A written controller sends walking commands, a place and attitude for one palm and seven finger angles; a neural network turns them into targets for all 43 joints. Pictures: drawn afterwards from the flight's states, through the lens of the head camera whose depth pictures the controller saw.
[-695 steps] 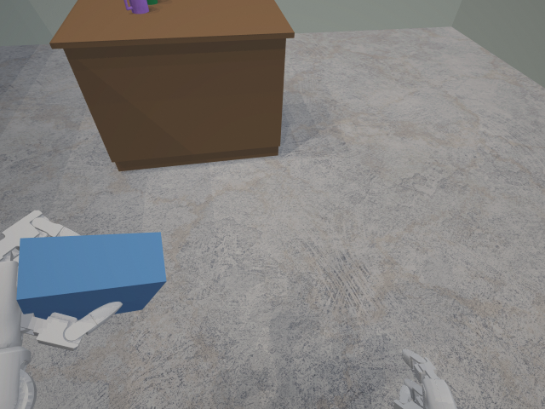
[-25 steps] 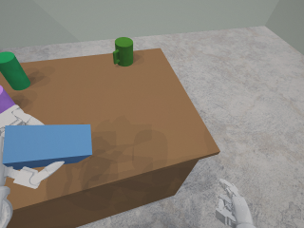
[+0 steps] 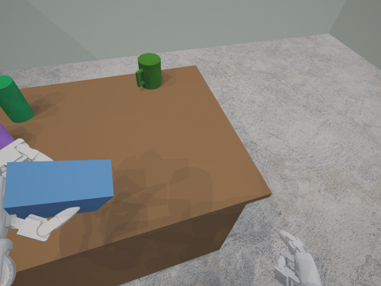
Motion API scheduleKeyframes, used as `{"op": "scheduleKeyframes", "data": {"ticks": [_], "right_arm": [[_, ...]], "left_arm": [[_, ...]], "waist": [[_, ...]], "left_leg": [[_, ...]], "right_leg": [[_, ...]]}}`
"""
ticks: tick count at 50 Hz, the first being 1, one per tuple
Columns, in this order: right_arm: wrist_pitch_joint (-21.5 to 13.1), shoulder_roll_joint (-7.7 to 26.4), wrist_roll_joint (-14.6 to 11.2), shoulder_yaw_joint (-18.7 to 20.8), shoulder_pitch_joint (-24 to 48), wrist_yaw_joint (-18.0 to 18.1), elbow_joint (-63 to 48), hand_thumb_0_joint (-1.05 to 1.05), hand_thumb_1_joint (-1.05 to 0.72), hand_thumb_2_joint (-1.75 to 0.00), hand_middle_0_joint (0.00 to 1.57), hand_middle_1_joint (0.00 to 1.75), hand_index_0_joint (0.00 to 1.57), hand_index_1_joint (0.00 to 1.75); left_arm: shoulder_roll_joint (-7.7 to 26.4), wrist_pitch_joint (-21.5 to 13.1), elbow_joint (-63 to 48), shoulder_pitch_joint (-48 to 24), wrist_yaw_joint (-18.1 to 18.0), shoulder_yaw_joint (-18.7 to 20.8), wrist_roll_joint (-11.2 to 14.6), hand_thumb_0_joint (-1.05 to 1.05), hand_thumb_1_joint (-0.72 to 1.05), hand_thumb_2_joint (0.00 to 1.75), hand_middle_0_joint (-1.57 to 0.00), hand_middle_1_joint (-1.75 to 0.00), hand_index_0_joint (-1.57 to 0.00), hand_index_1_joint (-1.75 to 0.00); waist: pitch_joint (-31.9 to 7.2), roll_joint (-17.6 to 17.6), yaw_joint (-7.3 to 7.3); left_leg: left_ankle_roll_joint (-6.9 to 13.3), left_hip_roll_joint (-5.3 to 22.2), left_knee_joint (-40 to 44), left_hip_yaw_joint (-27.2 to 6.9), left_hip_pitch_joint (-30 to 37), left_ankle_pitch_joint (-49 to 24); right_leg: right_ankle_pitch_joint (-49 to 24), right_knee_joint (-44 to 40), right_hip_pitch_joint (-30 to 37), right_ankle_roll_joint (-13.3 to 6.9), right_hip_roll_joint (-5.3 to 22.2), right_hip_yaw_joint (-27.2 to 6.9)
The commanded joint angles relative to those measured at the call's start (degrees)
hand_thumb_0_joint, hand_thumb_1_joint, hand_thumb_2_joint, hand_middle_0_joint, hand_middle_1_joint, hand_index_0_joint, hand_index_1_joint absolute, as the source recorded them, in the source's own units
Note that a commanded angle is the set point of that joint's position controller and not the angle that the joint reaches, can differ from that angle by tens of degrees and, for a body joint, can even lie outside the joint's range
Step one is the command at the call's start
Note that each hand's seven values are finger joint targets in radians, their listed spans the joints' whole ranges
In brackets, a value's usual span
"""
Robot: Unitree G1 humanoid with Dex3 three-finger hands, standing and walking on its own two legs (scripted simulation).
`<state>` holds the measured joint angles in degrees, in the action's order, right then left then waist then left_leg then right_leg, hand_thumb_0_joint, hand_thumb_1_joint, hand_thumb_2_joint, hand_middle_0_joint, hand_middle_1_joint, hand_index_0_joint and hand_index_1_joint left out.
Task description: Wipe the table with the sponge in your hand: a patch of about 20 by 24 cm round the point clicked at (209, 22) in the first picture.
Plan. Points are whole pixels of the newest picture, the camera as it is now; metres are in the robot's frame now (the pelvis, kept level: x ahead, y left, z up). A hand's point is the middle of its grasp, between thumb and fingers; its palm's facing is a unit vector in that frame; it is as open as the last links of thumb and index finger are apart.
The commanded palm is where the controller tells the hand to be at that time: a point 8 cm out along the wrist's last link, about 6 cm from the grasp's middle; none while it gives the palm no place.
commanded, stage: look again from close up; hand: left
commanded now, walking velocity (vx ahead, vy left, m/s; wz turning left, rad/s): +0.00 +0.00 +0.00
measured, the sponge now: (76, 190) +0.23 +0.21 +0.13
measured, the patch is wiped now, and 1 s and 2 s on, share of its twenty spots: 0.00 0.00 0.00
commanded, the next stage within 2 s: shuffle to correct the standing spot in 0.20 s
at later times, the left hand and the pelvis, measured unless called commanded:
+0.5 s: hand (43, 189) +0.22 +0.24 +0.15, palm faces +0.37 -0.86 -0.36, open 9.5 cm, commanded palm +0.16 +0.27 +0.17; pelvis -0.01 +0.00 +0.00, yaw -1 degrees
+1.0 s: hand (84, 189) +0.22 +0.19 +0.15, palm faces +0.30 -0.87 -0.40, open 9.5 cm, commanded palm +0.16 +0.23 +0.17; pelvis +0.00 -0.05 -0.01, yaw -1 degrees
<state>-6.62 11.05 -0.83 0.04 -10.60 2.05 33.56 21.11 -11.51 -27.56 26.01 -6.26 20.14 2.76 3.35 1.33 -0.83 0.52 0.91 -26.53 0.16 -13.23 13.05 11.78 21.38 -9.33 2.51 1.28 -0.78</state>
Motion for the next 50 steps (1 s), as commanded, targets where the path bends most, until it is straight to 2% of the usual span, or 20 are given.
{"op": "scheduleKeyframes", "data": {"ticks": [1,5,6,8,10,11,15,16,18,20,21,23,25,27,30,31,32,39,43,50], "right_arm": [[-2.9,7.4,0.1,2.6,4.5,0.5,-8.4,0.00,-0.90,-0.90,0.20,0.30,0.20,0.30],[-3.1,7.3,-0.2,2.7,5.1,0.6,-8.7,0.00,-0.90,-0.90,0.20,0.30,0.20,0.30],[-3.0,7.4,0.0,2.5,4.5,0.5,-8.5,0.00,-0.90,-0.90,0.20,0.30,0.20,0.30],[-3.2,7.3,-0.1,2.7,4.7,0.5,-8.8,0.00,-0.90,-0.90,0.20,0.30,0.20,0.30],[-3.2,7.3,-0.2,2.7,5.0,0.6,-8.7,0.00,-0.90,-0.90,0.20,0.30,0.20,0.30],[-3.1,7.3,0.0,2.5,4.5,0.6,-8.5,0.00,-0.90,-0.90,0.20,0.30,0.20,0.30],[-3.1,7.2,-0.2,2.6,4.8,0.6,-8.7,0.00,-0.90,-0.90,0.20,0.30,0.20,0.30],[-2.8,7.2,0.0,2.5,4.3,0.5,-8.4,0.00,-0.90,-0.90,0.20,0.30,0.20,0.30],[-2.8,7.2,-0.3,2.8,4.2,0.3,-9.1,0.00,-0.90,-0.90,0.20,0.30,0.20,0.30],[-2.6,6.9,-0.5,2.9,5.0,0.2,-9.2,0.00,-0.90,-0.90,0.20,0.30,0.20,0.30],[-2.5,7.0,-0.3,2.7,4.3,0.0,-9.2,0.00,-0.90,-0.90,0.20,0.30,0.20,0.30],[-2.7,7.1,-0.4,3.1,4.1,-0.2,-9.6,0.00,-0.90,-0.90,0.20,0.30,0.20,0.30],[-2.7,6.8,-0.6,3.2,4.5,-0.5,-9.9,0.00,-0.90,-0.90,0.20,0.30,0.20,0.30],[-2.6,6.7,-0.5,3.3,3.9,-0.8,-10.4,0.00,-0.90,-0.90,0.20,0.30,0.20,0.30],[-2.2,6.6,-0.6,3.4,3.9,-0.9,-10.4,0.00,-0.90,-0.90,0.20,0.30,0.20,0.30],[-1.9,6.8,-0.4,3.2,3.4,-1.0,-10.2,0.00,-0.90,-0.90,0.20,0.30,0.20,0.30],[-1.9,6.8,-0.5,3.6,3.6,-0.9,-10.4,0.00,-0.90,-0.90,0.20,0.30,0.20,0.30],[-1.1,6.8,-0.5,4.0,3.4,-0.3,-10.6,0.00,-0.90,-0.90,0.20,0.30,0.20,0.30],[-0.7,6.9,-0.4,4.1,3.3,0.0,-10.4,0.00,-0.90,-0.90,0.20,0.30,0.20,0.30],[-0.1,7.2,-0.7,4.3,3.5,0.3,-10.5,0.00,-0.90,-0.90,0.20,0.30,0.20,0.30]], "left_arm": [[7.9,-3.5,-11.3,-3.4,-0.9,5.7,0.4,0.00,0.10,1.30,-1.20,-1.60,-1.20,-1.60],[9.4,-3.3,-12.4,-4.3,-1.1,6.9,0.2,0.00,0.10,1.30,-1.20,-1.60,-1.20,-1.60],[8.0,-3.5,-12.2,-5.1,-0.9,5.4,0.3,0.00,0.10,1.30,-1.20,-1.60,-1.20,-1.60],[8.3,-3.6,-12.9,-5.4,-0.9,5.5,0.1,0.00,0.10,1.30,-1.20,-1.60,-1.20,-1.60],[9.4,-3.4,-13.5,-4.8,-1.2,6.6,0.1,0.00,0.10,1.30,-1.20,-1.60,-1.20,-1.60],[8.3,-3.4,-12.1,-4.0,-1.0,5.9,0.2,0.00,0.10,1.30,-1.20,-1.60,-1.20,-1.60],[9.1,-3.1,-11.8,-3.6,-1.1,6.6,0.2,0.00,0.10,1.30,-1.20,-1.60,-1.20,-1.60],[7.9,-3.2,-11.3,-4.0,-0.8,5.7,0.2,0.00,0.10,1.30,-1.20,-1.60,-1.20,-1.60],[8.3,-3.2,-11.7,-5.9,-0.6,6.0,0.4,0.00,0.10,1.30,-1.20,-1.60,-1.20,-1.60],[9.5,-3.0,-12.7,-6.7,-0.6,7.0,0.4,0.00,0.10,1.30,-1.20,-1.60,-1.20,-1.60],[7.5,-3.0,-12.3,-7.2,-0.3,5.1,0.6,0.00,0.10,1.30,-1.20,-1.60,-1.20,-1.60],[8.0,-3.1,-13.5,-7.7,-0.3,5.5,0.5,0.00,0.10,1.30,-1.20,-1.60,-1.20,-1.60],[9.6,-3.0,-15.0,-6.5,-0.4,6.9,0.6,0.00,0.10,1.30,-1.20,-1.60,-1.20,-1.60],[8.6,-2.9,-15.0,-5.3,-0.2,6.3,0.8,0.00,0.10,1.30,-1.20,-1.60,-1.20,-1.60],[10.0,-2.3,-14.0,-2.7,-0.2,8.0,1.2,0.00,0.10,1.30,-1.20,-1.60,-1.20,-1.60],[8.6,-2.3,-13.3,-2.9,0.0,6.7,1.4,0.00,0.10,1.30,-1.20,-1.60,-1.20,-1.60],[9.3,-2.3,-13.9,-3.8,0.1,7.3,1.4,0.00,0.10,1.30,-1.20,-1.60,-1.20,-1.60],[10.5,-1.2,-14.2,-3.4,0.4,8.0,2.2,0.00,0.10,1.30,-1.20,-1.60,-1.20,-1.60],[10.6,-0.8,-14.9,-2.5,0.2,8.2,2.6,0.00,0.10,1.30,-1.20,-1.60,-1.20,-1.60],[12.3,-0.6,-16.4,0.4,0.1,10.0,3.0,0.00,0.10,1.30,-1.20,-1.60,-1.20,-1.60]], "waist": [[-9.0,-4.1,-0.13],[-9.0,-4.7,-0.21],[-8.9,-4.6,-0.10],[-9.1,-5.8,-0.19],[-9.6,-5.5,-0.18],[-9.6,-4.8,-0.24],[-8.9,-4.7,-0.14],[-8.7,-4.7,-0.06],[-8.3,-4.5,-0.05],[-8.6,-5.9,0.02],[-8.4,-6.4,0.20],[-9.0,-9.1,0.06],[-10.0,-9.4,0.01],[-10.4,-8.5,0.03],[-9.6,-6.7,0.16],[-9.1,-6.2,0.38],[-8.9,-6.9,0.39],[-9.5,-2.5,0.73],[-9.4,-1.5,0.97],[-10.0,-4.4,1.05]], "left_leg": [[0.3,2.5,5.0,-1.7,2.0,-7.5],[0.4,2.8,5.3,-1.9,2.8,-6.9],[0.3,2.6,5.7,-2.0,1.8,-6.5],[0.4,2.9,5.8,-2.3,2.1,-6.3],[0.4,2.9,5.7,-2.2,2.8,-6.8],[0.5,2.9,5.8,-2.2,2.2,-6.7],[0.3,3.1,6.0,-2.3,2.3,-6.1],[0.3,3.4,6.6,-2.5,1.6,-5.1],[0.1,4.7,6.9,-2.8,2.0,-5.1],[0.3,5.7,7.3,-3.0,2.6,-4.9],[0.3,5.9,7.9,-3.3,1.7,-3.9],[0.5,7.0,8.1,-4.2,1.6,-4.8],[0.6,7.4,7.1,-4.1,2.8,-7.0],[0.7,7.7,5.7,-4.0,2.5,-8.2],[0.6,7.5,4.2,-3.1,2.2,-6.0],[0.6,7.1,3.9,-3.0,0.9,-4.7],[0.5,7.0,3.4,-2.7,0.7,-3.6],[0.3,5.2,-2.6,-0.7,2.9,-2.5],[0.3,4.8,-4.7,-0.6,3.0,-4.1],[0.7,6.8,-4.2,-2.2,3.5,-11.2]], "right_leg": [[-10.9,-1.9,2.8,-2.7,1.2,-0.6],[-10.4,-1.9,2.3,-2.8,1.3,-1.1],[-9.6,-1.7,2.8,-2.7,1.0,-0.4],[-9.4,-1.3,2.8,-2.8,1.1,-0.7],[-9.8,-1.4,2.8,-2.8,1.1,-0.8],[-9.8,-1.4,3.1,-2.7,1.0,-0.3],[-9.2,-1.6,2.4,-2.7,1.2,-0.7],[-8.2,-1.6,2.3,-2.7,0.6,-0.3],[-7.5,-0.4,1.0,-2.5,-0.1,-0.3],[-6.7,0.4,0.5,-2.2,-0.5,0.2],[-5.8,1.1,0.6,-2.1,-0.9,0.9],[-5.2,2.6,0.6,-2.1,-1.1,1.2],[-5.6,2.9,0.3,-2.2,-1.1,1.4],[-6.2,2.7,0.4,-2.2,-0.8,1.5],[-6.3,1.7,-0.9,-2.5,-0.7,0.8],[-5.9,1.3,-1.1,-2.6,-0.7,0.5],[-5.6,1.3,-1.4,-2.8,-0.4,-0.3],[-5.4,-0.2,-5.5,-4.6,1.7,-4.2],[-6.1,0.1,-6.1,-5.3,2.5,-4.7],[-10.5,3.0,-4.9,-5.0,1.9,-2.8]]}}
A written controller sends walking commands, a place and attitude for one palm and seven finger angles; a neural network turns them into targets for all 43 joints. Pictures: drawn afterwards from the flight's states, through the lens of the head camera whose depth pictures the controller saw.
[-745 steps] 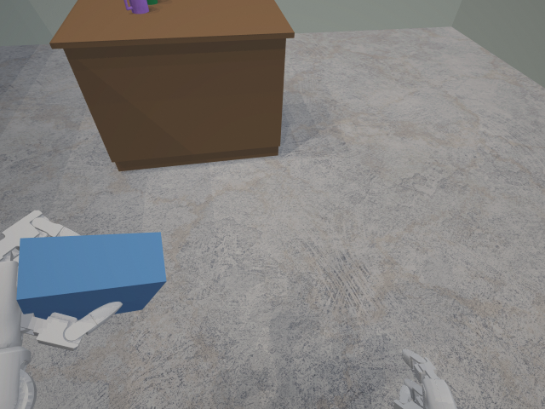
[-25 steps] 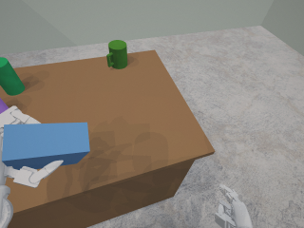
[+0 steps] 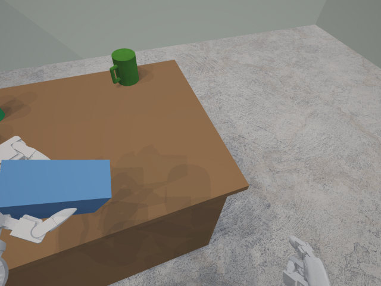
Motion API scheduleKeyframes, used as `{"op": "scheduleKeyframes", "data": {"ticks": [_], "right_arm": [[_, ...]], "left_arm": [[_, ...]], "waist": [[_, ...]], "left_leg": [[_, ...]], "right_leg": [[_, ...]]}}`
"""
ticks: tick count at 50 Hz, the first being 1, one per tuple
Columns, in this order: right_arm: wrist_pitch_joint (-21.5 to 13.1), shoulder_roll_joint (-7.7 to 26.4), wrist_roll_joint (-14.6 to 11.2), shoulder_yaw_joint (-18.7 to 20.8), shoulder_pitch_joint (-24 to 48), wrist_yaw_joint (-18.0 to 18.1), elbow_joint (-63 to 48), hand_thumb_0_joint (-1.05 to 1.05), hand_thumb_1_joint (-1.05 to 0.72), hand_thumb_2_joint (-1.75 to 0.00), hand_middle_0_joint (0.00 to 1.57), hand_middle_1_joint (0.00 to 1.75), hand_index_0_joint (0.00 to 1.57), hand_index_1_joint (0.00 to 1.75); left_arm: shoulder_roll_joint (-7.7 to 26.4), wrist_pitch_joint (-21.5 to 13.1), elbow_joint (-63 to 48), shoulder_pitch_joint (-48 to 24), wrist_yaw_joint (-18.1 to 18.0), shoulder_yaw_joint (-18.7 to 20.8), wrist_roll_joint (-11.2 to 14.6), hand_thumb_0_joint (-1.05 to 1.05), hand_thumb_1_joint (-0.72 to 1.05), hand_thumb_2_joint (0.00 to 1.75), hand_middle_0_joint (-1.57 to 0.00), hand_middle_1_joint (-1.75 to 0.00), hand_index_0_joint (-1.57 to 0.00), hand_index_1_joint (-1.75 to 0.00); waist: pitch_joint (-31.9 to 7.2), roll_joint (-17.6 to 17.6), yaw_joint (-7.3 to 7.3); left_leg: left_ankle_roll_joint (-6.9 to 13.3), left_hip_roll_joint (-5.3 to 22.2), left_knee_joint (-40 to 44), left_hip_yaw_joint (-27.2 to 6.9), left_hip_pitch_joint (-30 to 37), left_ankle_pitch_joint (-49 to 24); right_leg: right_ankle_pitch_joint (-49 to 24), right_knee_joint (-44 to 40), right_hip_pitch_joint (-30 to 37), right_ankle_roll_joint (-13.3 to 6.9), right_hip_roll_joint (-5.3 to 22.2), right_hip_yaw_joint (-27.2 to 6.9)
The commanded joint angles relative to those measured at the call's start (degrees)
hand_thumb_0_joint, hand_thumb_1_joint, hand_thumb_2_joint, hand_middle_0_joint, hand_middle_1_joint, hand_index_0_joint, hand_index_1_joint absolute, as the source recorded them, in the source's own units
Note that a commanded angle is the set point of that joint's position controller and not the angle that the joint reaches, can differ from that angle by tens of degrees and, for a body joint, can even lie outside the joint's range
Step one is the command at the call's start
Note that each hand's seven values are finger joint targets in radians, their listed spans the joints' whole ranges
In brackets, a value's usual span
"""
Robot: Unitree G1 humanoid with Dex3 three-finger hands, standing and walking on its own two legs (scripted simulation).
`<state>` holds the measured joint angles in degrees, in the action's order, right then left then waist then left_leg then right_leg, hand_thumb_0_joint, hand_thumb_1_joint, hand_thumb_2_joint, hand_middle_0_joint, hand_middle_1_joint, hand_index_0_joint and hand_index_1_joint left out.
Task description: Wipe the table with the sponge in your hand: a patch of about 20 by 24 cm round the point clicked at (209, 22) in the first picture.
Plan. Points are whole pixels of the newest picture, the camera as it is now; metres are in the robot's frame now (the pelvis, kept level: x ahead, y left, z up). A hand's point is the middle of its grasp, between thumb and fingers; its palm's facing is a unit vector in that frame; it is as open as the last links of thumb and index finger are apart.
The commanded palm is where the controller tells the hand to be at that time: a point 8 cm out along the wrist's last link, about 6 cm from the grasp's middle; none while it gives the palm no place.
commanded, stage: shuffle to correct the standing spot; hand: left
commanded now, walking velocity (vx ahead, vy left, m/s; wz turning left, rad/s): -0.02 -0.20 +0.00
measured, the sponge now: (73, 191) +0.23 +0.20 +0.14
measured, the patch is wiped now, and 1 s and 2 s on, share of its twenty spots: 0.00 0.00 0.00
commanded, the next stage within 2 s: none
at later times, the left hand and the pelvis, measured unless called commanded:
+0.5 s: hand (35, 195) +0.21 +0.24 +0.17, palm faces +0.33 -0.85 -0.40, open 9.5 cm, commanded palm +0.15 +0.28 +0.18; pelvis +0.00 +0.00 +0.00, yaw +1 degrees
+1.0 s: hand (38, 190) +0.22 +0.24 +0.17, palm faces +0.31 -0.85 -0.43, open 9.5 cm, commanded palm +0.16 +0.28 +0.18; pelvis +0.00 -0.01 +0.00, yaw +1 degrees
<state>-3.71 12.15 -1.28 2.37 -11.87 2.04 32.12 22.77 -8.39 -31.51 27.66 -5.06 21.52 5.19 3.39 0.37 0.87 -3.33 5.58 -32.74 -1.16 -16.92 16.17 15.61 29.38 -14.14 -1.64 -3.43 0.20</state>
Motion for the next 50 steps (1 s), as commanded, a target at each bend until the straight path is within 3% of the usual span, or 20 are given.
{"op": "scheduleKeyframes", "data": {"ticks": [1,7,9,16,19,24,27,31,34,38,42,46,48,49,50], "right_arm": [[-2.9,6.2,0.1,1.9,4.3,0.3,-9.0,0.00,-0.90,-0.90,0.20,0.30,0.20,0.30],[-2.9,6.3,0.1,2.2,3.9,0.3,-9.3,0.00,-0.90,-0.90,0.20,0.30,0.20,0.30],[-2.8,6.2,0.1,2.2,3.4,0.1,-9.2,0.00,-0.90,-0.90,0.20,0.30,0.20,0.30],[-2.9,5.9,0.2,1.4,4.3,0.2,-9.1,0.00,-0.90,-0.90,0.20,0.30,0.20,0.30],[-2.8,5.8,0.1,1.6,4.0,0.1,-9.2,0.00,-0.90,-0.90,0.20,0.30,0.20,0.30],[-2.7,5.7,-0.1,1.5,4.2,-0.2,-9.4,0.00,-0.90,-0.90,0.20,0.30,0.20,0.30],[-2.6,6.0,0.0,1.6,4.3,-0.2,-9.6,0.00,-0.90,-0.90,0.20,0.30,0.20,0.30],[-2.4,5.9,-0.1,1.4,4.1,-0.3,-9.6,0.00,-0.90,-0.90,0.20,0.30,0.20,0.30],[-2.2,5.8,-0.2,1.9,3.6,-0.4,-9.9,0.00,-0.90,-0.90,0.20,0.30,0.20,0.30],[-2.1,5.7,-0.3,1.7,3.9,-0.3,-9.8,0.00,-0.90,-0.90,0.20,0.30,0.20,0.30],[-2.0,5.9,-0.2,1.4,4.6,0.0,-9.7,0.00,-0.90,-0.90,0.20,0.30,0.20,0.30],[-2.1,5.9,-0.3,1.4,4.1,0.0,-9.7,0.00,-0.90,-0.90,0.20,0.30,0.20,0.30],[-2.2,6.0,-0.3,1.7,3.7,-0.2,-9.7,0.00,-0.90,-0.90,0.20,0.30,0.20,0.30],[-2.2,5.9,-0.5,1.8,3.5,-0.3,-9.8,0.00,-0.90,-0.90,0.20,0.30,0.20,0.30],[-2.2,5.8,-0.8,1.6,3.8,-0.3,-9.6,0.00,-0.90,-0.90,0.20,0.30,0.20,0.30]], "left_arm": [[9.7,-4.0,-12.8,-1.4,-1.0,7.8,0.5,0.00,0.10,1.30,-1.20,-1.60,-1.20,-1.60],[10.4,-4.1,-12.6,-1.3,-0.7,8.3,0.4,0.00,0.10,1.30,-1.20,-1.60,-1.20,-1.60],[10.1,-4.0,-12.1,-1.7,-0.5,8.1,0.4,0.00,0.10,1.30,-1.20,-1.60,-1.20,-1.60],[9.6,-3.9,-12.8,-2.9,-0.6,7.0,0.4,0.00,0.10,1.30,-1.20,-1.60,-1.20,-1.60],[9.9,-3.8,-11.9,-3.7,-0.6,7.3,0.2,0.00,0.10,1.30,-1.20,-1.60,-1.20,-1.60],[9.5,-3.6,-12.5,-4.1,-0.8,6.9,0.2,0.00,0.10,1.30,-1.20,-1.60,-1.20,-1.60],[9.9,-3.6,-13.2,-4.0,-0.7,7.4,0.3,0.00,0.10,1.30,-1.20,-1.60,-1.20,-1.60],[9.7,-3.6,-13.4,-3.0,-0.6,7.4,0.3,0.00,0.10,1.30,-1.20,-1.60,-1.20,-1.60],[10.2,-3.4,-13.1,-2.2,-0.5,7.9,0.4,0.00,0.10,1.30,-1.20,-1.60,-1.20,-1.60],[10.1,-3.2,-13.3,-1.9,-0.7,7.9,0.8,0.00,0.10,1.30,-1.20,-1.60,-1.20,-1.60],[10.4,-3.4,-14.1,-2.1,-1.0,8.2,0.5,0.00,0.10,1.30,-1.20,-1.60,-1.20,-1.60],[10.0,-3.4,-13.4,-1.5,-0.8,7.9,0.3,0.00,0.10,1.30,-1.20,-1.60,-1.20,-1.60],[10.1,-3.4,-12.9,-1.6,-0.7,7.9,0.2,0.00,0.10,1.30,-1.20,-1.60,-1.20,-1.60],[9.7,-3.3,-12.4,-1.5,-0.6,7.4,0.2,0.00,0.10,1.30,-1.20,-1.60,-1.20,-1.60],[9.5,-3.2,-13.1,-1.1,-0.8,7.2,0.5,0.00,0.10,1.30,-1.20,-1.60,-1.20,-1.60]], "waist": [[-10.2,-4.3,-0.56],[-10.1,-4.8,-0.85],[-10.0,-2.8,-0.75],[-8.7,-5.3,-0.50],[-8.2,-3.6,-0.67],[-8.7,-4.0,-0.48],[-9.0,-5.3,-0.61],[-10.3,-6.1,-0.55],[-10.5,-3.1,-0.50],[-9.3,-2.0,-0.11],[-8.4,-6.6,-0.33],[-9.8,-7.4,-0.45],[-9.9,-6.5,-0.61],[-9.7,-4.2,-0.48],[-9.7,-4.6,-0.17]], "left_leg": [[4.7,2.5,2.5,-1.2,6.4,-15.1],[4.9,3.7,3.2,-1.8,5.5,-14.1],[4.5,2.8,2.0,-1.2,5.0,-11.8],[5.0,3.4,4.2,-2.4,4.9,-9.3],[5.0,3.3,4.1,-2.4,3.8,-5.4],[4.8,2.4,3.5,-2.0,4.5,-4.2],[5.2,4.3,4.2,-3.0,4.7,-7.5],[5.3,4.8,3.7,-3.1,4.9,-11.9],[4.7,2.9,0.2,-1.3,5.0,-10.1],[4.5,1.8,0.2,-1.1,5.0,-6.5],[5.5,4.6,4.8,-3.9,4.6,-8.5],[5.6,5.7,5.0,-4.1,4.9,-14.0],[5.3,5.1,3.5,-3.2,4.6,-13.5],[4.9,4.0,2.2,-2.4,4.7,-11.6],[4.7,3.3,2.5,-2.1,5.7,-10.8]], "right_leg": [[-14.3,-4.4,0.8,-0.6,6.2,-3.0],[-13.2,-4.2,1.3,0.2,5.6,-2.5],[-12.8,-5.0,1.1,-0.6,6.4,-3.6],[-9.8,-4.7,-0.6,-0.1,5.7,-3.0],[-7.3,-5.6,-0.7,-0.2,5.8,-3.7],[-6.9,-6.2,-1.1,-0.9,6.3,-4.4],[-8.6,-4.2,-1.1,-0.3,5.3,-3.4],[-11.2,-3.4,1.0,0.0,5.0,-1.9],[-12.6,-5.0,0.6,-1.3,6.7,-4.6],[-10.1,-5.7,-1.8,-2.2,7.6,-5.9],[-8.5,-3.7,-1.2,-0.2,5.1,-2.8],[-11.5,-3.2,2.0,0.5,4.5,-0.8],[-12.3,-4.5,2.8,0.1,5.1,-1.6],[-12.6,-5.1,2.0,-0.6,5.8,-2.9],[-13.0,-5.2,1.1,-1.2,6.2,-3.2]]}}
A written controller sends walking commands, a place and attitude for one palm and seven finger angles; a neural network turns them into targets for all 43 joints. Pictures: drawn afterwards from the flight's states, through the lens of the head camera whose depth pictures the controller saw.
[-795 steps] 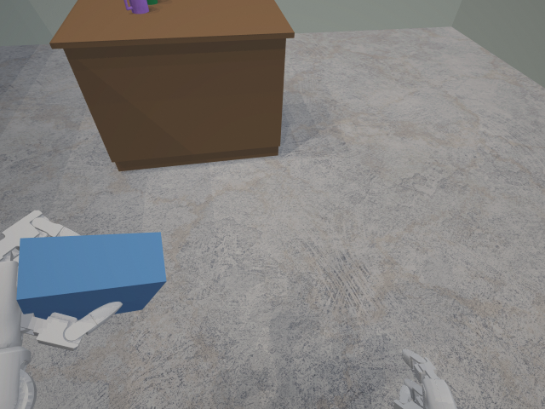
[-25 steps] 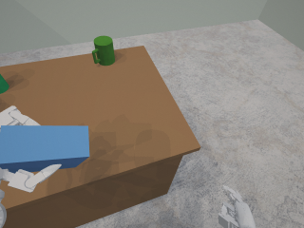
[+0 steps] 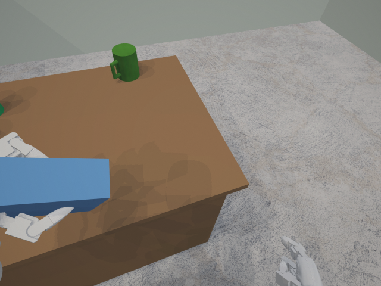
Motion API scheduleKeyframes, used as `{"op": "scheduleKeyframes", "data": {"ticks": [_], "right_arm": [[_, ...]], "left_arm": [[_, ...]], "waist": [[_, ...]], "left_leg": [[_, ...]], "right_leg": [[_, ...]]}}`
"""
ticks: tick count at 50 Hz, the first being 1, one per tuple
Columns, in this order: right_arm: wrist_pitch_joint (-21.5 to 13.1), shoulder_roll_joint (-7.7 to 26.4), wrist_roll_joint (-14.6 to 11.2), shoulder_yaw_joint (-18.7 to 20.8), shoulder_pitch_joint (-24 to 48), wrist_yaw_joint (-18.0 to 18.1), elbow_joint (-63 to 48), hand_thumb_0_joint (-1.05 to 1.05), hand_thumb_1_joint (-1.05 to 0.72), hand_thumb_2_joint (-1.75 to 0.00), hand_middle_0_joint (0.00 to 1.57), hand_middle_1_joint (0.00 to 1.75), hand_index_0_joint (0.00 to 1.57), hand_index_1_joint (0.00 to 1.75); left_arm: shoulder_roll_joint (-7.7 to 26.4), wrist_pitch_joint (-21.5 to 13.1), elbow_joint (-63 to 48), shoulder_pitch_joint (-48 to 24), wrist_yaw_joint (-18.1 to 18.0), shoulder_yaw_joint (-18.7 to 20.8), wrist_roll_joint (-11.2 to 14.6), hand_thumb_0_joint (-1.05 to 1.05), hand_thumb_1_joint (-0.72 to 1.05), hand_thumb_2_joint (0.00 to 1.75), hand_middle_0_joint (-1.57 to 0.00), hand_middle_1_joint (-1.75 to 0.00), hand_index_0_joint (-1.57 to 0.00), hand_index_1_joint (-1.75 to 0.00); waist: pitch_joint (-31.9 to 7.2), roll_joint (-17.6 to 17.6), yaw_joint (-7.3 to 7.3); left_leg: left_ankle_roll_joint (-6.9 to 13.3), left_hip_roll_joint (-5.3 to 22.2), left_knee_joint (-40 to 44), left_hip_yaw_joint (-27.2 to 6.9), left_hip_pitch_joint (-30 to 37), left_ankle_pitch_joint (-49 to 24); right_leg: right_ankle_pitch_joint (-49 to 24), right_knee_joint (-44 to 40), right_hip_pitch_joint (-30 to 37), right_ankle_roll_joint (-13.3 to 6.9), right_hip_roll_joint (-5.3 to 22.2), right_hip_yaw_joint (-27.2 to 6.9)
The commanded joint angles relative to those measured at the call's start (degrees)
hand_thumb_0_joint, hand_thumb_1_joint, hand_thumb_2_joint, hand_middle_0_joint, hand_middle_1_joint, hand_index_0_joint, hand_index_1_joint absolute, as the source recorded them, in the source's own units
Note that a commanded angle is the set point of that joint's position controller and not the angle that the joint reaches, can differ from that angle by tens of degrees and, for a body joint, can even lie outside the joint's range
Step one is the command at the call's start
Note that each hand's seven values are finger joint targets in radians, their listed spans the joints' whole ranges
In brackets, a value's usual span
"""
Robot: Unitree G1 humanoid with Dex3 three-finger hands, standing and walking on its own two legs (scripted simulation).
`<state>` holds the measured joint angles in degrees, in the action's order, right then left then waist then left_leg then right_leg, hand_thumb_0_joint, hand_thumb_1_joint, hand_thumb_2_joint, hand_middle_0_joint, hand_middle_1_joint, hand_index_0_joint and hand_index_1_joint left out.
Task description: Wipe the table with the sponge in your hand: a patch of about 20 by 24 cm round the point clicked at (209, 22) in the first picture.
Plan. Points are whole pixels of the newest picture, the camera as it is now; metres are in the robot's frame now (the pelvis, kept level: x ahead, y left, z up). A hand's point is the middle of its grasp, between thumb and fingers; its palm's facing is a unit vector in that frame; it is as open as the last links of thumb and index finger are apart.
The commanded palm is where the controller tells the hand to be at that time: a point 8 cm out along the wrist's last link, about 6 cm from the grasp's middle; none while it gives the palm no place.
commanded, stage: shuffle to correct the standing spot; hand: left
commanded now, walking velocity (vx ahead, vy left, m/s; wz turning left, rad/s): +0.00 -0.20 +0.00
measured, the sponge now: (70, 189) +0.23 +0.20 +0.14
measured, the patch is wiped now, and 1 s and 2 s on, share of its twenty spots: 0.00 0.00 0.00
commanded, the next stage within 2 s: none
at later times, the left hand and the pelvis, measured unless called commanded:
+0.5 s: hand (38, 191) +0.22 +0.23 +0.17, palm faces +0.29 -0.86 -0.42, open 9.5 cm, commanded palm +0.16 +0.28 +0.18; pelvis +0.00 +0.00 +0.00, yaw +0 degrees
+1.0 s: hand (30, 193) +0.22 +0.24 +0.16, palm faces +0.31 -0.86 -0.41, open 9.5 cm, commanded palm +0.16 +0.28 +0.18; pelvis +0.00 +0.00 +0.00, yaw +0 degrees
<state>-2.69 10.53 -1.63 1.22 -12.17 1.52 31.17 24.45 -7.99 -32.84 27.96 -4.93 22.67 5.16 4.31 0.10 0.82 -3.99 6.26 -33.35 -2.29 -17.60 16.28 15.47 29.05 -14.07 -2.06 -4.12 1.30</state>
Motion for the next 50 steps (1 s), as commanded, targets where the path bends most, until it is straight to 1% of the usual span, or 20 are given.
{"op": "scheduleKeyframes", "data": {"ticks": [1,4,11,14,15,18,22,24,25,29,31,34,35,37,38,42,44,46,49,50], "right_arm": [[-3.1,7.5,0.0,2.8,3.7,0.2,-8.4,0.00,-0.90,-0.90,0.20,0.30,0.20,0.30],[-3.1,7.3,0.0,2.9,3.8,0.2,-8.6,0.00,-0.90,-0.90,0.20,0.30,0.20,0.30],[-2.7,7.4,0.1,2.7,4.8,0.4,-8.4,0.00,-0.90,-0.90,0.20,0.30,0.20,0.30],[-2.7,7.4,-0.1,3.1,4.5,0.1,-8.9,0.00,-0.90,-0.90,0.20,0.30,0.20,0.30],[-2.8,7.2,-0.4,2.8,4.9,0.2,-8.8,0.00,-0.90,-0.90,0.20,0.30,0.20,0.30],[-2.8,7.4,-0.1,2.9,4.6,0.0,-9.1,0.00,-0.90,-0.90,0.20,0.30,0.20,0.30],[-2.9,7.4,0.0,2.6,5.0,0.2,-9.0,0.00,-0.90,-0.90,0.20,0.30,0.20,0.30],[-2.8,7.3,0.0,2.7,4.6,0.2,-8.9,0.00,-0.90,-0.90,0.20,0.30,0.20,0.30],[-2.9,7.2,-0.3,2.6,4.9,0.3,-8.9,0.00,-0.90,-0.90,0.20,0.30,0.20,0.30],[-2.8,7.3,-0.1,2.8,4.2,0.1,-8.7,0.00,-0.90,-0.90,0.20,0.30,0.20,0.30],[-2.8,7.2,-0.2,2.5,4.3,0.2,-8.5,0.00,-0.90,-0.90,0.20,0.30,0.20,0.30],[-2.7,7.2,-0.1,2.5,4.5,0.1,-8.5,0.00,-0.90,-0.90,0.20,0.30,0.20,0.30],[-2.8,7.1,-0.4,2.3,5.2,0.3,-8.5,0.00,-0.90,-0.90,0.20,0.30,0.20,0.30],[-2.7,7.3,0.0,2.4,5.1,0.3,-8.5,0.00,-0.90,-0.90,0.20,0.30,0.20,0.30],[-2.7,7.2,-0.1,2.5,4.9,0.3,-8.6,0.00,-0.90,-0.90,0.20,0.30,0.20,0.30],[-2.9,7.3,-0.2,2.5,4.9,0.2,-8.7,0.00,-0.90,-0.90,0.20,0.30,0.20,0.30],[-2.7,7.3,-0.1,2.6,4.5,0.0,-8.6,0.00,-0.90,-0.90,0.20,0.30,0.20,0.30],[-2.7,7.2,-0.1,2.3,4.8,0.1,-8.6,0.00,-0.90,-0.90,0.20,0.30,0.20,0.30],[-2.6,7.2,-0.1,2.5,4.4,-0.1,-8.6,0.00,-0.90,-0.90,0.20,0.30,0.20,0.30],[-2.7,7.1,-0.4,2.3,5.0,0.0,-8.6,0.00,-0.90,-0.90,0.20,0.30,0.20,0.30]], "left_arm": [[8.3,-3.7,-11.3,-1.2,-1.1,6.5,0.4,0.00,0.10,1.30,-1.20,-1.60,-1.20,-1.60],[8.7,-3.6,-12.0,-2.0,-1.1,6.7,0.6,0.00,0.10,1.30,-1.20,-1.60,-1.20,-1.60],[8.3,-3.8,-11.6,-2.4,-0.9,6.6,0.5,0.00,0.10,1.30,-1.20,-1.60,-1.20,-1.60],[8.1,-3.7,-11.2,-2.9,-0.8,6.4,0.4,0.00,0.10,1.30,-1.20,-1.60,-1.20,-1.60],[8.2,-3.5,-11.6,-1.9,-0.9,6.4,0.6,0.00,0.10,1.30,-1.20,-1.60,-1.20,-1.60],[8.4,-3.7,-12.4,-2.2,-1.0,6.5,0.6,0.00,0.10,1.30,-1.20,-1.60,-1.20,-1.60],[8.8,-3.9,-13.0,-2.3,-1.2,7.0,0.4,0.00,0.10,1.30,-1.20,-1.60,-1.20,-1.60],[9.1,-3.8,-11.9,-1.5,-1.2,7.6,0.3,0.00,0.10,1.30,-1.20,-1.60,-1.20,-1.60],[9.0,-3.6,-12.0,-0.9,-1.3,7.3,0.5,0.00,0.10,1.30,-1.20,-1.60,-1.20,-1.60],[8.6,-3.4,-10.6,-1.7,-1.2,6.9,0.5,0.00,0.10,1.30,-1.20,-1.60,-1.20,-1.60],[7.8,-3.2,-10.8,-1.3,-1.3,6.0,0.6,0.00,0.10,1.30,-1.20,-1.60,-1.20,-1.60],[8.6,-3.3,-11.5,-2.2,-1.5,6.6,0.5,0.00,0.10,1.30,-1.20,-1.60,-1.20,-1.60],[8.9,-3.2,-12.0,-2.0,-1.7,6.8,0.6,0.00,0.10,1.30,-1.20,-1.60,-1.20,-1.60],[8.7,-3.4,-12.0,-2.3,-1.6,6.7,0.3,0.00,0.10,1.30,-1.20,-1.60,-1.20,-1.60],[8.5,-3.3,-11.7,-2.2,-1.5,6.6,0.3,0.00,0.10,1.30,-1.20,-1.60,-1.20,-1.60],[8.0,-3.4,-11.8,-2.4,-1.3,6.0,0.3,0.00,0.10,1.30,-1.20,-1.60,-1.20,-1.60],[8.2,-3.4,-10.9,-1.9,-1.3,6.4,0.2,0.00,0.10,1.30,-1.20,-1.60,-1.20,-1.60],[7.9,-3.4,-11.3,-1.5,-1.4,6.1,0.4,0.00,0.10,1.30,-1.20,-1.60,-1.20,-1.60],[8.2,-3.3,-11.1,-2.1,-1.4,6.4,0.4,0.00,0.10,1.30,-1.20,-1.60,-1.20,-1.60],[8.3,-3.2,-11.9,-1.8,-1.6,6.2,0.5,0.00,0.10,1.30,-1.20,-1.60,-1.20,-1.60]], "waist": [[-11.1,-4.0,-0.11],[-11.1,-1.4,-0.03],[-10.3,-5.6,-0.19],[-10.5,-3.6,-0.27],[-10.4,-4.4,-0.08],[-10.5,-3.5,-0.13],[-10.0,-6.7,-0.23],[-10.7,-5.0,-0.38],[-10.5,-5.5,-0.16],[-10.4,-2.2,-0.10],[-10.2,-1.9,0.17],[-9.9,-2.4,0.03],[-9.3,-3.7,0.17],[-9.9,-5.4,-0.11],[-10.0,-4.7,-0.22],[-10.2,-6.4,-0.18],[-10.0,-5.3,-0.26],[-10.0,-6.3,-0.05],[-10.4,-3.6,-0.10],[-10.2,-4.7,0.16]], "left_leg": [[5.5,2.6,2.8,-0.9,5.8,-10.2],[5.1,1.5,1.0,-0.1,6.6,-9.5],[6.0,4.6,4.2,-2.2,6.2,-11.9],[5.5,3.5,2.5,-1.1,5.7,-10.0],[5.6,3.2,2.6,-0.7,7.0,-9.8],[5.5,2.8,2.7,-1.1,6.0,-7.9],[5.9,4.2,5.9,-2.6,4.9,-7.2],[6.0,4.3,4.7,-2.0,5.5,-9.3],[5.8,3.9,4.8,-1.8,6.5,-10.1],[5.3,2.4,2.4,-0.5,5.2,-6.8],[5.4,1.8,2.4,-0.3,6.0,-5.7],[5.5,2.1,3.2,-1.0,5.7,-5.0],[5.7,2.5,4.3,-1.5,6.8,-6.4],[6.0,3.8,5.2,-2.3,5.9,-9.5],[6.0,4.0,5.0,-2.5,5.9,-10.5],[5.9,4.4,5.9,-2.6,5.8,-11.1],[5.8,4.1,5.3,-2.3,5.1,-9.4],[5.8,3.7,5.6,-1.7,5.4,-8.3],[5.4,3.0,4.4,-1.4,5.4,-7.5],[5.4,2.9,4.7,-1.5,6.6,-8.2]], "right_leg": [[-12.5,-4.8,1.4,-0.7,7.2,-4.4],[-13.3,-5.5,0.1,-1.5,8.6,-6.4],[-12.2,-3.3,-0.2,0.2,6.2,-4.2],[-12.0,-4.4,0.2,-0.3,7.0,-5.5],[-12.7,-4.9,-0.9,-0.5,7.1,-5.5],[-11.0,-5.0,-0.7,-0.7,7.5,-6.1],[-8.6,-4.1,-0.2,0.3,6.1,-4.2],[-10.7,-4.8,0.8,0.4,6.4,-4.4],[-11.7,-4.9,0.1,0.2,6.3,-4.3],[-10.7,-6.3,0.4,-0.7,7.8,-6.1],[-10.0,-6.5,-0.8,-1.2,8.2,-6.2],[-8.4,-6.7,-1.2,-1.0,8.2,-6.3],[-9.2,-6.2,-2.0,-0.9,7.6,-5.8],[-10.4,-5.1,0.2,0.1,6.7,-4.2],[-11.1,-5.1,0.5,0.1,6.6,-4.3],[-11.2,-4.6,1.3,0.5,6.2,-3.4],[-10.7,-5.6,1.6,0.3,6.4,-3.9],[-10.5,-5.6,1.2,0.3,6.5,-3.6],[-10.7,-6.2,1.0,-0.4,7.2,-4.9],[-11.3,-6.1,0.2,-0.6,7.2,-4.7]]}}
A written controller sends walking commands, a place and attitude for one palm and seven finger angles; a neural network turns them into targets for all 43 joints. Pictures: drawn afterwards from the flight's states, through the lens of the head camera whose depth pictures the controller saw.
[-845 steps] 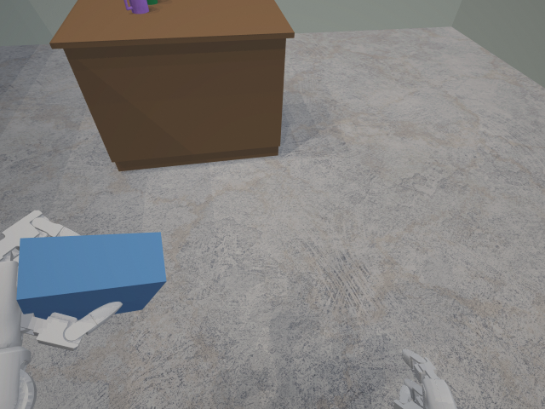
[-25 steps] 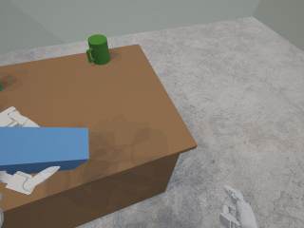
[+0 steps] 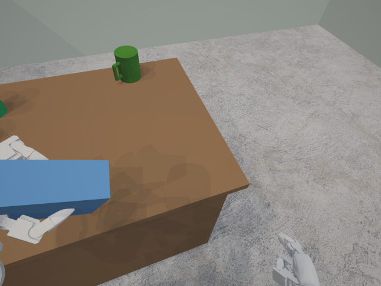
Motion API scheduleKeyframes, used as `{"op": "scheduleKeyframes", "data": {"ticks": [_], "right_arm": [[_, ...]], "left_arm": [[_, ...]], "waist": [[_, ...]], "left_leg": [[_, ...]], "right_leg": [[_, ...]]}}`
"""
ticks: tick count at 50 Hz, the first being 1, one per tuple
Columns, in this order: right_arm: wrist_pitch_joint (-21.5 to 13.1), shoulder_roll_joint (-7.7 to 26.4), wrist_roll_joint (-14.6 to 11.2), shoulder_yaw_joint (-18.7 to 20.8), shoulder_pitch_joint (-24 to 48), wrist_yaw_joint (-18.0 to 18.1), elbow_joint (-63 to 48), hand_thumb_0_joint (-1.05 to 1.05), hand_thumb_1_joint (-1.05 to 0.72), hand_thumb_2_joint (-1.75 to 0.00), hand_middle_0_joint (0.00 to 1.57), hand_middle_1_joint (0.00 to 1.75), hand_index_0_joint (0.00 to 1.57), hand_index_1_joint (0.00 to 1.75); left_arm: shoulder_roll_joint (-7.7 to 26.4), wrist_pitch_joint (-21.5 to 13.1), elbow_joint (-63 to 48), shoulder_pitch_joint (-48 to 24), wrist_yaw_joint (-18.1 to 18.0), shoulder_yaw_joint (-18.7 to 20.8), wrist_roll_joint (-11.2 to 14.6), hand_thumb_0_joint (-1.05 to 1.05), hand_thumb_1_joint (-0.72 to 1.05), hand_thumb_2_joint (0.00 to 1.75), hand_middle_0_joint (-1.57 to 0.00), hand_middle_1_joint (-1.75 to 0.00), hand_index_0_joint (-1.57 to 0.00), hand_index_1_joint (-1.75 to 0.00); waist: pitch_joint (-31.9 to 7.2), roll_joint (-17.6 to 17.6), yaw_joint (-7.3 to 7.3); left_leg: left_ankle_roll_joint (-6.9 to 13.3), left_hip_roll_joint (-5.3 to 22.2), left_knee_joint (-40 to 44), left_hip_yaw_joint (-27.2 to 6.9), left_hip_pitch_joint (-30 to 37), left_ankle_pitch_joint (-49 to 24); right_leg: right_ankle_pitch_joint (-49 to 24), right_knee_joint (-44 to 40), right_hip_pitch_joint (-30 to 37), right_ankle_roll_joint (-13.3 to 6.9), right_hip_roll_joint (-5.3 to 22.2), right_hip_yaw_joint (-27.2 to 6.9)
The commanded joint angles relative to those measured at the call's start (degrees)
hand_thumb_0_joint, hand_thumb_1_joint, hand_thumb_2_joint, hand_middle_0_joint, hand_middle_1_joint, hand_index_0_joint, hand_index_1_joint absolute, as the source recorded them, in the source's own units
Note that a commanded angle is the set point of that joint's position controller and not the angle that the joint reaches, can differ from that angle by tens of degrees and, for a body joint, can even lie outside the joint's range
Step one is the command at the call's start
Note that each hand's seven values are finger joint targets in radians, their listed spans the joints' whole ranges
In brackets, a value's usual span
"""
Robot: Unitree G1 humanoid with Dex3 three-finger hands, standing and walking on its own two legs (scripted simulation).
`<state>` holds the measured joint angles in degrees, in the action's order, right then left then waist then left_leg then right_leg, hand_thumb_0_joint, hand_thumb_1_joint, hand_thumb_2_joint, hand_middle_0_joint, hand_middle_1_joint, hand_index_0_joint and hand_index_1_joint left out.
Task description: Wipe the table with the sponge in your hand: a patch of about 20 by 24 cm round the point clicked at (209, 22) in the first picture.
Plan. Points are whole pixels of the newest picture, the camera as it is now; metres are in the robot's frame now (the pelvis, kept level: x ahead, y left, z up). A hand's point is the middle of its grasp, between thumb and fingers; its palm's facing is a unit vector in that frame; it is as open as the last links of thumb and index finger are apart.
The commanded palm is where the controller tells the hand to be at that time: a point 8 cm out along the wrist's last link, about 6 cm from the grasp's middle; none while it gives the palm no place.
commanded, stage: shuffle to correct the standing spot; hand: left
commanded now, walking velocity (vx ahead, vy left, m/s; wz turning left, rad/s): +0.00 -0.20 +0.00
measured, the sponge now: (71, 191) +0.23 +0.20 +0.14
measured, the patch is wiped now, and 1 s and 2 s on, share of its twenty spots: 0.00 0.00 0.00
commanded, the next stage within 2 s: none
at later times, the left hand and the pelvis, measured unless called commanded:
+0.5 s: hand (46, 186) +0.23 +0.23 +0.16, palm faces +0.29 -0.86 -0.41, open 9.5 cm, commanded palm +0.16 +0.27 +0.18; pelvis +0.00 +0.00 +0.00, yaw -1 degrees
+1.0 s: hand (42, 186) +0.23 +0.24 +0.16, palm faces +0.31 -0.86 -0.41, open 9.5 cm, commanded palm +0.17 +0.28 +0.18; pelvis +0.01 +0.00 +0.00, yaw +0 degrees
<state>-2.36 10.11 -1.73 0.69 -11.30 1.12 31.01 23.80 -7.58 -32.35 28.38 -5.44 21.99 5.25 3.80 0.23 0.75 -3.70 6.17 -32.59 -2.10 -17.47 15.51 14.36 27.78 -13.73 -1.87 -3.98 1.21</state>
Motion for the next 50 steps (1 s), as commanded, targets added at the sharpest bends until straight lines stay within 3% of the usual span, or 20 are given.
{"op": "scheduleKeyframes", "data": {"ticks": [1,7,14,17,19,25,29,34,35,37,44,50], "right_arm": [[-3.0,7.5,0.0,2.8,4.0,0.5,-8.5,0.00,-0.90,-0.90,0.20,0.30,0.20,0.30],[-3.0,7.7,0.0,2.7,4.3,0.5,-8.4,0.00,-0.90,-0.90,0.20,0.30,0.20,0.30],[-2.5,7.9,-0.1,3.2,3.8,0.2,-8.9,0.00,-0.90,-0.90,0.20,0.30,0.20,0.30],[-2.6,7.8,-0.1,3.0,4.3,0.3,-9.0,0.00,-0.90,-0.90,0.20,0.30,0.20,0.30],[-2.4,7.8,-0.1,3.2,3.9,0.2,-9.1,0.00,-0.90,-0.90,0.20,0.30,0.20,0.30],[-2.3,7.5,-0.4,2.8,4.2,0.5,-8.9,0.00,-0.90,-0.90,0.20,0.30,0.20,0.30],[-2.2,7.7,-0.1,3.0,3.7,0.5,-8.9,0.00,-0.90,-0.90,0.20,0.30,0.20,0.30],[-2.4,7.8,-0.2,3.0,3.7,0.6,-8.7,0.00,-0.90,-0.90,0.20,0.30,0.20,0.30],[-2.5,7.7,-0.4,2.8,4.5,0.8,-8.5,0.00,-0.90,-0.90,0.20,0.30,0.20,0.30],[-2.5,7.9,-0.1,2.9,4.2,0.7,-8.6,0.00,-0.90,-0.90,0.20,0.30,0.20,0.30],[-2.6,7.8,-0.1,3.1,3.8,0.5,-8.6,0.00,-0.90,-0.90,0.20,0.30,0.20,0.30],[-2.6,7.6,-0.3,2.7,4.4,0.6,-8.5,0.00,-0.90,-0.90,0.20,0.30,0.20,0.30]], "left_arm": [[8.7,-3.7,-12.2,-2.3,-1.0,6.7,0.4,0.00,0.10,1.30,-1.20,-1.60,-1.20,-1.60],[8.9,-3.6,-12.0,-3.6,-1.2,6.8,0.2,0.00,0.10,1.30,-1.20,-1.60,-1.20,-1.60],[8.4,-3.4,-11.6,-3.8,-0.7,6.5,0.3,0.00,0.10,1.30,-1.20,-1.60,-1.20,-1.60],[8.8,-3.3,-12.2,-3.8,-0.8,6.8,0.3,0.00,0.10,1.30,-1.20,-1.60,-1.20,-1.60],[8.8,-3.2,-12.4,-3.9,-0.8,6.9,0.3,0.00,0.10,1.30,-1.20,-1.60,-1.20,-1.60],[9.6,-3.1,-12.6,-1.2,-1.1,8.0,0.7,0.00,0.10,1.30,-1.20,-1.60,-1.20,-1.60],[9.4,-3.0,-11.6,-1.4,-1.0,7.9,0.7,0.00,0.10,1.30,-1.20,-1.60,-1.20,-1.60],[9.2,-3.0,-12.1,-1.8,-1.2,7.4,0.5,0.00,0.10,1.30,-1.20,-1.60,-1.20,-1.60],[9.4,-2.9,-12.3,-1.5,-1.3,7.3,0.6,0.00,0.10,1.30,-1.20,-1.60,-1.20,-1.60],[9.0,-3.0,-12.3,-2.6,-1.2,6.9,0.3,0.00,0.10,1.30,-1.20,-1.60,-1.20,-1.60],[9.0,-2.9,-11.6,-1.8,-1.2,7.0,0.3,0.00,0.10,1.30,-1.20,-1.60,-1.20,-1.60],[9.0,-2.8,-11.4,-1.3,-1.2,7.0,0.6,0.00,0.10,1.30,-1.20,-1.60,-1.20,-1.60]], "waist": [[-9.8,-5.2,0.12],[-9.3,-6.2,-0.04],[-9.6,-4.1,-0.05],[-9.9,-5.2,-0.12],[-10.5,-3.8,-0.04],[-10.3,-4.7,0.26],[-10.1,-2.8,0.17],[-10.4,-3.8,0.12],[-10.0,-5.8,0.27],[-9.8,-6.3,0.00],[-10.5,-4.6,0.03],[-10.5,-5.0,0.23]], "left_leg": [[5.3,3.3,4.1,-1.7,6.0,-7.5],[5.5,4.0,5.8,-2.9,4.9,-6.4],[5.1,3.9,2.2,-1.4,5.5,-6.7],[5.5,4.4,3.0,-2.0,5.8,-7.2],[5.2,3.6,1.9,-1.5,5.7,-6.6],[5.3,3.0,2.1,-1.4,6.3,-7.3],[5.0,2.5,0.7,-0.9,5.4,-7.0],[5.3,3.2,2.1,-1.9,6.3,-9.5],[5.5,3.6,3.2,-2.1,7.1,-10.2],[5.6,4.4,4.1,-2.9,5.6,-11.4],[5.2,3.5,2.4,-1.6,6.6,-10.6],[5.3,3.9,3.7,-2.2,7.2,-11.9]], "right_leg": [[-9.9,-4.5,0.1,-0.4,6.9,-4.1],[-7.8,-4.2,0.6,0.3,6.1,-3.2],[-9.9,-3.9,-1.5,-0.8,6.9,-5.7],[-9.4,-3.0,-1.6,-0.3,6.4,-4.8],[-9.5,-3.5,-1.2,-0.8,6.9,-5.7],[-10.3,-3.9,-1.5,-1.1,7.1,-5.4],[-10.6,-4.5,-1.1,-1.4,7.7,-6.1],[-11.4,-3.5,-0.8,-1.0,7.1,-5.0],[-11.6,-3.3,-1.4,-0.7,6.8,-4.5],[-11.1,-2.7,0.3,0.0,6.1,-3.4],[-12.7,-4.0,0.2,-0.5,7.0,-4.7],[-13.1,-3.8,0.0,-0.4,6.7,-4.0]]}}
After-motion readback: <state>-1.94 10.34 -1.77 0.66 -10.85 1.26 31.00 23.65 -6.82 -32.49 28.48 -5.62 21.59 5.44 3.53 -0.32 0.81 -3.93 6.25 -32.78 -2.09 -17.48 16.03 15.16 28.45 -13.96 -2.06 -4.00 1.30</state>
